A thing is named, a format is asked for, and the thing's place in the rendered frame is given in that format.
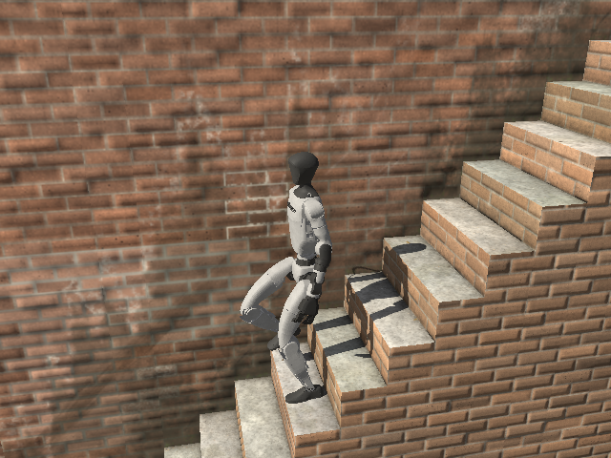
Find robot right foot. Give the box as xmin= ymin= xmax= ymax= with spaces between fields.
xmin=267 ymin=327 xmax=301 ymax=351

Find humanoid robot torso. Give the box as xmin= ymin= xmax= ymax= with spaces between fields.
xmin=287 ymin=185 xmax=323 ymax=283

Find left robot forearm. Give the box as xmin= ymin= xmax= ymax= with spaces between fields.
xmin=306 ymin=244 xmax=332 ymax=299

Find robot left hand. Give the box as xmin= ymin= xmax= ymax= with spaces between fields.
xmin=292 ymin=296 xmax=319 ymax=324

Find robot left upper arm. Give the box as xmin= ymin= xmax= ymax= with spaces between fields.
xmin=304 ymin=198 xmax=332 ymax=256

